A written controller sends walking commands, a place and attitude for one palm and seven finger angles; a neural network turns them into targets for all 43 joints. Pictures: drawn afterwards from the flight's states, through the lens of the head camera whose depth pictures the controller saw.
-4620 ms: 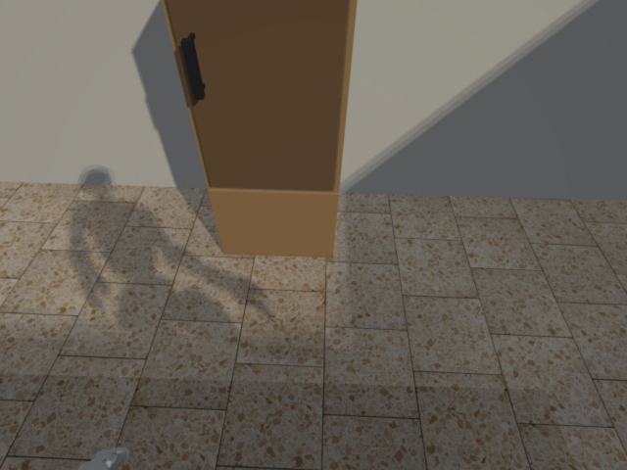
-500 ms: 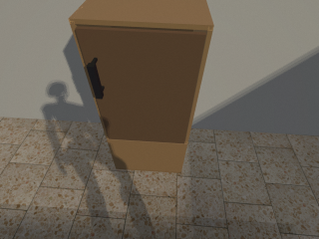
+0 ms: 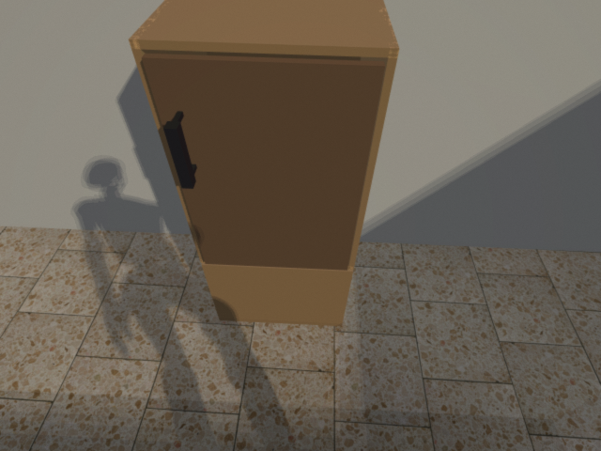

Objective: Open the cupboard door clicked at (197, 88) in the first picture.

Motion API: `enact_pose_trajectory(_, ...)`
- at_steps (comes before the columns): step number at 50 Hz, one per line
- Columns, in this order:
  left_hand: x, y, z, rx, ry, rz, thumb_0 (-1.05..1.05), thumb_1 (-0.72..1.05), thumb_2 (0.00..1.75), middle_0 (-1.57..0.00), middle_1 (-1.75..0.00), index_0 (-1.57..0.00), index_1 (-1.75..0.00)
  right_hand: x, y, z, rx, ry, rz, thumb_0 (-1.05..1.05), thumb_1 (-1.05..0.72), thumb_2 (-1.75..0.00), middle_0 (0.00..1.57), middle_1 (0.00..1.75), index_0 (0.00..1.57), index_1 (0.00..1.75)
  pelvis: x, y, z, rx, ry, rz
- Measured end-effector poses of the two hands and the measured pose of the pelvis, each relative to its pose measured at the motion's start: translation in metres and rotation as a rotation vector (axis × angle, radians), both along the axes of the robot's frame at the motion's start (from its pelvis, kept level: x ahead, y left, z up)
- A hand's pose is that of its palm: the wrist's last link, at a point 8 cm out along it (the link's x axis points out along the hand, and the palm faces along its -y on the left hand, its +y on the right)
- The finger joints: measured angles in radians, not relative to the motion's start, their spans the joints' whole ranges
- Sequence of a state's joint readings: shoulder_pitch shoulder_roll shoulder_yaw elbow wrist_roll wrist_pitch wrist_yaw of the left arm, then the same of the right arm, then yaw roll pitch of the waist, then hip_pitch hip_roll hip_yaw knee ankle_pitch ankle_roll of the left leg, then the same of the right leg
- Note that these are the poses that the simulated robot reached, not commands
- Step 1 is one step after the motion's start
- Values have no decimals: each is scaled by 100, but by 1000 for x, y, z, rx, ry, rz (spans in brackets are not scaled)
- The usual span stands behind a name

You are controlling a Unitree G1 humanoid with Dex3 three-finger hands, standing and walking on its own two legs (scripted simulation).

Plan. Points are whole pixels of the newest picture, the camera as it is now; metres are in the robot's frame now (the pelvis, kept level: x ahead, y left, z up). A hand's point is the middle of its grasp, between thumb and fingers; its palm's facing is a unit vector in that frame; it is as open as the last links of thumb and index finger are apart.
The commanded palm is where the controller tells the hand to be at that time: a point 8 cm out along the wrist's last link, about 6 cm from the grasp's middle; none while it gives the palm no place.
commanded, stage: look again from close up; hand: left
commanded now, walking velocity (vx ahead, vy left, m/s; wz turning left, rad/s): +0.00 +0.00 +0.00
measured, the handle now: (183, 150) +0.63 +0.28 +0.04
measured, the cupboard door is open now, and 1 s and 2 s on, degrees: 0 0 0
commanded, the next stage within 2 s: shuffle to correct the standing spot in 0.52 s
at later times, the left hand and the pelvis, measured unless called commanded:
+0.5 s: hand out of the picture +0.04 +0.21 -0.17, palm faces +0.05 -0.97 -0.24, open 7.3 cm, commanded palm none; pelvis +0.02 +0.04 -0.01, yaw +0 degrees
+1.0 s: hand out of the picture +0.02 +0.20 -0.19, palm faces +0.09 -0.98 -0.15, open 7.4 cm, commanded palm none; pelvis +0.05 +0.04 -0.01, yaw +1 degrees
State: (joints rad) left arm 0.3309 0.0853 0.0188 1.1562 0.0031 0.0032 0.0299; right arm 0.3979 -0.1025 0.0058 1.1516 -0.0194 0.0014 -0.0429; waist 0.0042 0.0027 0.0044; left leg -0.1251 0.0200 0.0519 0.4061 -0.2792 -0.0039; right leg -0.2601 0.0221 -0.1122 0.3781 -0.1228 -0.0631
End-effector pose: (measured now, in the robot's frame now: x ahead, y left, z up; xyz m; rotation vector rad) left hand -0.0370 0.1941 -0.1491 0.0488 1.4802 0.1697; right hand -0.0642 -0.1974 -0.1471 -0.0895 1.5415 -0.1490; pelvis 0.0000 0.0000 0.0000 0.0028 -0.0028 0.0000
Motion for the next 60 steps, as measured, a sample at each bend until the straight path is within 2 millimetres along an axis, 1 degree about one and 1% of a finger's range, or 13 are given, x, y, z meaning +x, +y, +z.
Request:
enact_pose_trajectory(3,8,8,-2,24,-19,-38,1,91,90,-20,-30,-20,-30,-1,3,-4,4,-9,-7,1,-91,-90,20,30,20,30,-1,5,-4,-11,4,-4)
enact_pose_trajectory(9,30,38,1,72,-63,-69,1,91,90,-20,-30,-20,-30,11,19,-14,23,-79,-20,1,-91,-90,20,30,20,30,7,19,-9,-4,7,0)
enact_pose_trajectory(14,54,56,8,105,-124,-68,1,92,90,-20,-30,-19,-30,27,38,-17,60,-113,2,1,-92,-90,20,30,20,30,15,27,-7,1,-2,4)
enact_pose_trajectory(19,67,64,12,118,-145,-62,1,93,90,-20,-30,-19,-30,47,48,-18,76,-141,27,1,-91,-90,20,30,20,30,20,33,-6,5,-12,4)
enact_pose_trajectory(23,68,65,12,120,-130,-57,1,94,90,-20,-30,-19,-30,59,47,-18,68,-155,39,1,-91,-90,20,30,20,30,22,35,-5,8,-18,2)
enact_pose_trajectory(28,61,63,10,110,-100,-50,1,94,90,-20,-30,-19,-30,68,38,-17,44,-155,51,1,-91,-90,20,30,20,30,24,35,-5,11,-25,1)
enact_pose_trajectory(40,43,42,-1,53,-52,-24,1,92,90,-20,-30,-19,-30,70,11,-17,-6,-110,75,1,-91,-90,20,30,20,30,29,29,-10,4,-30,6)
enact_pose_trajectory(44,39,41,-8,33,-46,8,1,91,90,-20,-30,-20,-30,69,10,-15,-21,-78,89,1,-91,-90,20,30,20,30,33,31,-14,-14,-16,24)
enact_pose_trajectory(48,40,49,-14,18,-24,21,1,91,90,-20,-30,-20,-30,71,17,-9,-35,-70,84,1,-92,-90,20,30,20,30,41,38,-14,-3,-7,20)
enact_pose_trajectory(50,46,54,-14,17,-10,8,1,91,90,-20,-30,-20,-30,71,22,-8,-39,-74,72,1,-92,-90,20,30,20,30,47,41,-15,0,-6,14)
enact_pose_trajectory(52,59,58,-11,26,-12,-12,1,91,90,-20,-30,-20,-30,68,28,-8,-35,-66,57,1,-91,-90,20,30,20,30,52,44,-14,-2,-7,13)
enact_pose_trajectory(57,107,76,0,97,-88,-33,2,93,90,-20,-30,-20,-30,60,41,-11,11,-6,36,1,-91,-90,20,30,20,30,64,42,-11,8,-17,25)
enact_pose_trajectory(60,134,83,6,145,-177,-29,2,93,90,-20,-30,-20,-30,65,39,-17,35,16,31,1,-91,-90,20,30,20,30,70,36,-14,28,-28,32)
